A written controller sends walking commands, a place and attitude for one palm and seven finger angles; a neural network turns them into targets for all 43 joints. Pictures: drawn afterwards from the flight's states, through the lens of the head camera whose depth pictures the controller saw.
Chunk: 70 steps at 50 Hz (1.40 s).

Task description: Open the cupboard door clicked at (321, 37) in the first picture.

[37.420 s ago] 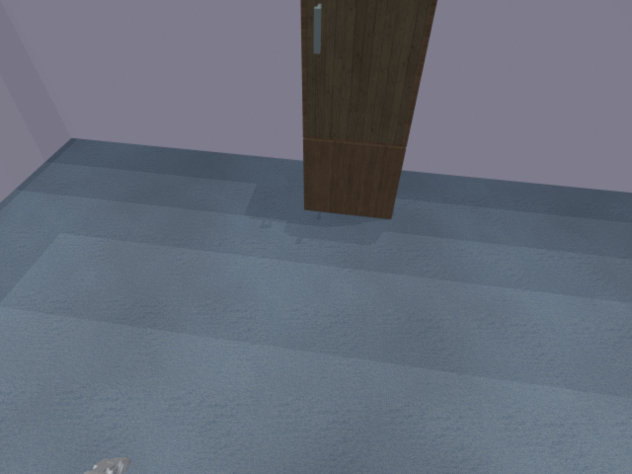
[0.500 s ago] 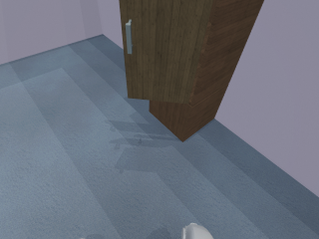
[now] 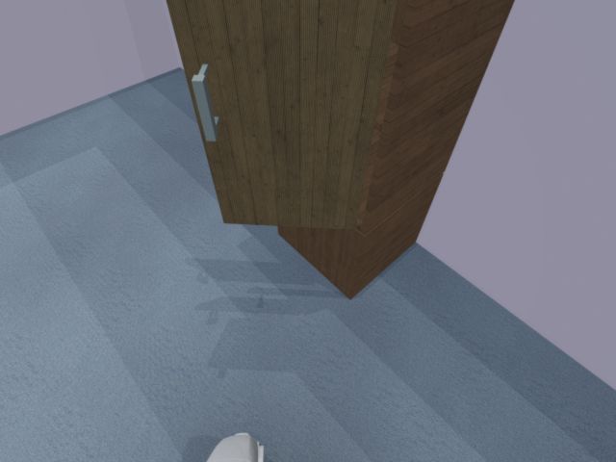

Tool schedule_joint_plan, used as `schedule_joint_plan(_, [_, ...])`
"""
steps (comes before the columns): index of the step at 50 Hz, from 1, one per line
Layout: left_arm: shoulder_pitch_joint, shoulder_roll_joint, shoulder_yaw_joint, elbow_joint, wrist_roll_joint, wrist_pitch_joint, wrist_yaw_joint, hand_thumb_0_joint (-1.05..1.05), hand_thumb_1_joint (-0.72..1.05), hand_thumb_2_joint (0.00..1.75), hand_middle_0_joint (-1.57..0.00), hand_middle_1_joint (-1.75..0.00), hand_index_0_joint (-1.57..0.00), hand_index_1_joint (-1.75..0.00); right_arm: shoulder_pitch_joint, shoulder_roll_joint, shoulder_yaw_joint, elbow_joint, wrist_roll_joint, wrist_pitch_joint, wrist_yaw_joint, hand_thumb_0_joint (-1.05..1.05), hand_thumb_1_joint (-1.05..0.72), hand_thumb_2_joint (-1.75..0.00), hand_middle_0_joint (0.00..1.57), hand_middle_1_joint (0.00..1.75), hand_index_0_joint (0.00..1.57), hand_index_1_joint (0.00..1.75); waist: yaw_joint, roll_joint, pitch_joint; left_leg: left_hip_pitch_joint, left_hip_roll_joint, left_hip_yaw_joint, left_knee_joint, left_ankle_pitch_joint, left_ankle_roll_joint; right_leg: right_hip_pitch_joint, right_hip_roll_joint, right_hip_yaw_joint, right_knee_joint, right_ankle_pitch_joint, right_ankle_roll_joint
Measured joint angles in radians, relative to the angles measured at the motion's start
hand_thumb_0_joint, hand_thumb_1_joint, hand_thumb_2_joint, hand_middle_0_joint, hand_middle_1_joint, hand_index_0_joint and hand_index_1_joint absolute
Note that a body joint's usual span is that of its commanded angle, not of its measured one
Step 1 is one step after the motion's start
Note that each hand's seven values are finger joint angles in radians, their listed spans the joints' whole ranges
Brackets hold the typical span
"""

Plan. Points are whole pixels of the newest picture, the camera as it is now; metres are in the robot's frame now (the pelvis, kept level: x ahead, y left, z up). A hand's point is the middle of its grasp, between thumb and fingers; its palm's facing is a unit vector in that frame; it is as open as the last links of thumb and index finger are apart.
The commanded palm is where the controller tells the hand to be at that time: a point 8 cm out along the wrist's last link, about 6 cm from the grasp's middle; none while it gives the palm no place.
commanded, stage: take the last steps up to it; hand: left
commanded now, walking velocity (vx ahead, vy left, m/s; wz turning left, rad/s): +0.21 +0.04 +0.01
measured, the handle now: (208, 103) +0.71 +0.22 +0.06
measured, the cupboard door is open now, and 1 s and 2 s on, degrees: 44 44 44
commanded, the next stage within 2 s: come to a stop and stand still in 0.14 s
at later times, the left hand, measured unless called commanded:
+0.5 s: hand (159, 456) +0.15 +0.23 -0.18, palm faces +0.03 -0.99 -0.17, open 7.3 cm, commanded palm none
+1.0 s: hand (214, 442) +0.17 +0.15 -0.18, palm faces +0.00 -0.98 -0.21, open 7.2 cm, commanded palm none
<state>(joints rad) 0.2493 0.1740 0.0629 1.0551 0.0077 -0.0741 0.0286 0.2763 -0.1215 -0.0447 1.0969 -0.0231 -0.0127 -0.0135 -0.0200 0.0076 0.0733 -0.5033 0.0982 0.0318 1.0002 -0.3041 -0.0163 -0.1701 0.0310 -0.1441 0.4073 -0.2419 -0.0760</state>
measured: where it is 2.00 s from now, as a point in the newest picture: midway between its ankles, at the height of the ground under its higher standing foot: outside the picture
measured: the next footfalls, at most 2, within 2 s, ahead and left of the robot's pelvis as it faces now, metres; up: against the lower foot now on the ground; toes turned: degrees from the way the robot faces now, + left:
left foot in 0.22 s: +0.19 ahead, +0.14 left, +0.00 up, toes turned +6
right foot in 0.74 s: +0.12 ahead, -0.12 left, +0.00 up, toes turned -6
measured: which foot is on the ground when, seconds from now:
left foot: up 0.00-0.20, down 0.22-0.74, up 0.76-0.98, down 1.00-1.00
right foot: down 0.00-0.22, up 0.24-0.72, down 0.74-1.00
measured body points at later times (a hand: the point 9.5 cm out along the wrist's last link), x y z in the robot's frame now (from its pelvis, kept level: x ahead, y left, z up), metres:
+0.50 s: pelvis +0.12 +0.06 +0.00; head +0.16 +0.08 +0.45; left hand +0.15 +0.29 -0.17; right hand +0.20 -0.18 -0.14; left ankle +0.15 +0.14 -0.74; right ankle +0.10 -0.09 -0.68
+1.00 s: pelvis +0.11 -0.02 -0.01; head +0.13 -0.03 +0.44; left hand +0.17 +0.21 -0.16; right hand +0.11 -0.25 -0.17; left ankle +0.10 +0.10 -0.74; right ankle +0.08 -0.11 -0.74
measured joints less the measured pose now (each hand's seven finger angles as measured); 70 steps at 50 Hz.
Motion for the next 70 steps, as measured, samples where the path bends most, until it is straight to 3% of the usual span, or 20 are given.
schedule_joint_plan(5, [0.077, -0.020, -0.020, 0.063, 0.006, 0.002, -0.016, -0.02, 0.93, 0.90, -0.19, -0.30, -0.20, -0.30, -0.087, -0.068, -0.015, -0.018, 0.006, -0.003, 0.006, 0.03, -0.95, -0.90, 0.20, 0.30, 0.20, 0.29, 0.039, -0.005, -0.012, 0.011, -0.005, 0.020, -0.234, 0.042, -0.012, 0.074, -0.015, 0.006, -0.037, -0.034, 0.028])
schedule_joint_plan(10, [0.142, -0.039, -0.032, 0.110, 0.008, 0.016, -0.023, -0.01, 0.92, 0.90, -0.19, -0.30, -0.20, -0.30, -0.148, -0.076, -0.007, -0.037, 0.007, -0.023, 0.014, 0.02, -0.93, -0.90, 0.20, 0.29, 0.20, 0.29, 0.066, -0.034, -0.016, 0.121, -0.050, 0.057, -0.429, 0.091, 0.000, 0.118, -0.042, 0.014, 0.017, -0.121, 0.068])
schedule_joint_plan(13, [0.145, -0.045, -0.037, 0.127, 0.001, 0.035, -0.023, 0.00, 0.91, 0.90, -0.20, -0.30, -0.20, -0.30, -0.170, -0.057, 0.003, -0.056, -0.002, -0.051, 0.006, 0.01, -0.92, -0.90, 0.20, 0.29, 0.20, 0.29, 0.067, -0.062, -0.004, 0.155, -0.078, 0.086, -0.423, 0.100, 0.062, 0.030, -0.078, 0.044, 0.278, -0.228, 0.065])
schedule_joint_plan(16, [0.108, -0.048, -0.042, 0.120, -0.001, 0.054, -0.013, 0.00, 0.91, 0.90, -0.20, -0.30, -0.20, -0.30, -0.165, -0.031, 0.024, -0.065, 0.000, -0.050, -0.013, 0.00, -0.92, -0.90, 0.20, 0.30, 0.20, 0.29, 0.065, -0.059, 0.004, 0.201, -0.082, 0.104, -0.444, 0.065, 0.084, -0.096, -0.080, 0.082, 0.525, -0.270, 0.069])
schedule_joint_plan(19, [0.052, -0.045, -0.039, 0.086, -0.001, 0.070, -0.005, 0.00, 0.91, 0.90, -0.20, -0.30, -0.20, -0.30, -0.154, -0.006, 0.029, -0.059, 0.011, -0.038, -0.037, 0.00, -0.93, -0.90, 0.20, 0.30, 0.20, 0.30, 0.059, -0.052, 0.009, 0.243, -0.090, 0.108, -0.509, 0.088, 0.085, -0.166, -0.093, 0.103, 0.524, -0.226, 0.093])
schedule_joint_plan(28, [-0.064, 0.029, 0.007, -0.026, 0.013, 0.128, -0.001, 0.01, 0.92, 0.90, -0.19, -0.30, -0.20, -0.30, -0.129, -0.033, 0.010, -0.050, 0.002, 0.018, -0.044, -0.02, -0.94, -0.90, 0.21, 0.30, 0.21, 0.30, 0.030, -0.030, 0.004, 0.241, -0.052, 0.107, -0.537, 0.094, 0.070, -0.267, -0.072, 0.134, 0.576, -0.190, 0.111])
schedule_joint_plan(32, [-0.093, 0.047, 0.009, -0.055, 0.012, 0.130, -0.002, 0.00, 0.92, 0.90, -0.19, -0.30, -0.20, -0.30, -0.098, -0.049, -0.002, -0.043, -0.003, 0.028, -0.038, -0.01, -0.92, -0.90, 0.21, 0.30, 0.21, 0.30, 0.015, -0.007, 0.007, 0.223, -0.031, 0.099, -0.530, 0.098, 0.049, -0.220, -0.067, 0.123, 0.483, -0.199, 0.107])
schedule_joint_plan(34, [-0.099, 0.046, 0.004, -0.064, 0.009, 0.124, -0.002, 0.00, 0.91, 0.90, -0.19, -0.30, -0.19, -0.30, -0.083, -0.059, -0.008, -0.038, -0.003, 0.032, -0.033, 0.00, -0.92, -0.90, 0.20, 0.30, 0.21, 0.30, 0.007, 0.007, 0.006, 0.211, -0.024, 0.098, -0.521, 0.097, 0.036, -0.173, -0.067, 0.115, 0.381, -0.185, 0.101])
schedule_joint_plan(37, [-0.090, 0.045, -0.006, -0.075, 0.010, 0.102, -0.005, 0.00, 0.91, 0.90, -0.19, -0.30, -0.19, -0.30, -0.052, -0.067, -0.014, -0.031, 0.005, 0.037, -0.023, 0.00, -0.91, -0.90, 0.20, 0.30, 0.21, 0.30, 0.002, 0.005, -0.009, 0.183, -0.027, 0.103, -0.472, 0.078, 0.010, -0.063, -0.076, 0.110, 0.138, -0.045, 0.090])
schedule_joint_plan(38, [-0.086, 0.039, -0.009, -0.069, 0.012, 0.093, -0.002, 0.00, 0.91, 0.90, -0.19, -0.30, -0.20, -0.30, -0.047, -0.072, -0.016, -0.026, 0.010, 0.042, -0.019, 0.00, -0.91, -0.90, 0.20, 0.30, 0.21, 0.30, 0.002, 0.011, -0.012, 0.171, -0.024, 0.100, -0.442, 0.052, 0.001, -0.053, -0.072, 0.111, 0.121, -0.088, 0.084])
schedule_joint_plan(41, [-0.077, 0.002, -0.034, -0.046, 0.014, 0.086, -0.002, 0.00, 0.91, 0.90, -0.19, -0.30, -0.20, -0.30, -0.036, -0.089, -0.021, -0.016, 0.014, 0.065, -0.013, 0.00, -0.91, -0.90, 0.20, 0.30, 0.20, 0.30, -0.016, 0.046, -0.015, 0.151, -0.044, 0.036, -0.330, -0.124, -0.006, -0.042, -0.055, 0.094, 0.130, -0.103, 0.065])
schedule_joint_plan(44, [-0.068, -0.022, -0.049, -0.026, 0.009, 0.077, 0.002, 0.00, 0.91, 0.90, -0.19, -0.30, -0.20, -0.30, -0.030, -0.079, -0.012, 0.002, 0.016, 0.071, -0.013, 0.00, -0.91, -0.90, 0.20, 0.30, 0.20, 0.29, -0.019, 0.036, -0.020, 0.160, -0.063, 0.022, -0.248, -0.159, -0.015, -0.014, -0.051, 0.082, 0.105, -0.084, 0.052])
schedule_joint_plan(46, [-0.066, -0.021, -0.044, -0.018, 0.005, 0.072, 0.012, 0.00, 0.93, 0.90, -0.20, -0.30, -0.20, -0.30, -0.028, -0.064, -0.006, 0.013, 0.019, 0.068, -0.013, 0.01, -0.91, -0.90, 0.20, 0.30, 0.20, 0.29, -0.015, 0.023, -0.022, 0.188, -0.065, 0.018, -0.267, -0.140, -0.019, 0.000, -0.042, 0.071, 0.092, -0.078, 0.044])
schedule_joint_plan(49, [-0.061, -0.016, -0.047, -0.003, -0.001, 0.066, 0.010, 0.00, 0.94, 0.90, -0.20, -0.30, -0.20, -0.30, -0.032, -0.044, 0.004, 0.026, 0.018, 0.056, -0.014, 0.00, -0.91, -0.90, 0.20, 0.30, 0.20, 0.29, -0.006, 0.014, -0.025, 0.264, -0.064, 0.015, -0.411, -0.040, -0.019, 0.001, -0.021, 0.054, 0.101, -0.082, 0.036])
schedule_joint_plan(51, [-0.061, -0.009, -0.044, 0.013, -0.009, 0.067, 0.012, -0.01, 0.94, 0.90, -0.20, -0.30, -0.20, -0.30, -0.040, -0.027, 0.009, 0.041, 0.015, 0.043, -0.018, 0.00, -0.91, -0.90, 0.20, 0.30, 0.20, 0.29, 0.000, -0.002, -0.021, 0.296, -0.065, 0.011, -0.470, 0.038, -0.001, 0.001, -0.017, 0.048, 0.117, -0.091, 0.036])
schedule_joint_plan(57, [-0.019, -0.007, -0.050, 0.055, -0.010, 0.078, 0.007, 0.00, 0.94, 0.90, -0.20, -0.30, -0.20, -0.30, -0.043, -0.016, 0.024, 0.061, 0.012, 0.032, -0.028, 0.01, -0.93, -0.90, 0.20, 0.30, 0.20, 0.30, 0.025, -0.022, -0.036, 0.340, -0.066, 0.026, -0.539, 0.042, 0.008, 0.043, -0.014, 0.062, 0.036, -0.040, 0.036])
schedule_joint_plan(66, [0.053, -0.045, -0.068, 0.101, -0.008, 0.074, -0.002, 0.00, 0.91, 0.90, -0.20, -0.30, -0.20, -0.30, -0.024, -0.015, 0.037, 0.065, 0.012, 0.025, -0.024, 0.01, -0.92, -0.90, 0.20, 0.30, 0.20, 0.29, 0.028, -0.012, -0.030, 0.360, -0.073, 0.034, -0.605, 0.087, 0.012, 0.054, -0.017, 0.069, -0.015, -0.003, 0.037])
schedule_joint_plan(70, [0.080, -0.070, -0.084, 0.089, 0.003, 0.044, 0.014, 0.00, 0.91, 0.90, -0.20, -0.30, -0.20, -0.30, -0.009, -0.030, 0.038, 0.021, 0.015, 0.013, -0.013, 0.01, -0.92, -0.90, 0.20, 0.30, 0.20, 0.30, 0.021, 0.019, -0.020, 0.294, -0.060, 0.031, -0.514, 0.050, 0.017, 0.010, -0.008, 0.066, 0.027, -0.010, 0.040])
